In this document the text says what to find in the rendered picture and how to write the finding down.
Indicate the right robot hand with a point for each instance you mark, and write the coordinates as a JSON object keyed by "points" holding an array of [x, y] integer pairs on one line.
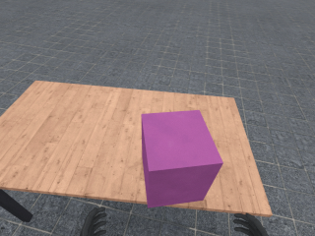
{"points": [[255, 228]]}

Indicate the carton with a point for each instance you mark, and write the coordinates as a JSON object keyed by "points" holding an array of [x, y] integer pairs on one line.
{"points": [[180, 158]]}

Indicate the left robot hand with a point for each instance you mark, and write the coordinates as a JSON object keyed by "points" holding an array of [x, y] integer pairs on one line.
{"points": [[90, 225]]}

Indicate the table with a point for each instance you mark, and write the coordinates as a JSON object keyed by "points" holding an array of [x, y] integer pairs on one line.
{"points": [[85, 141]]}

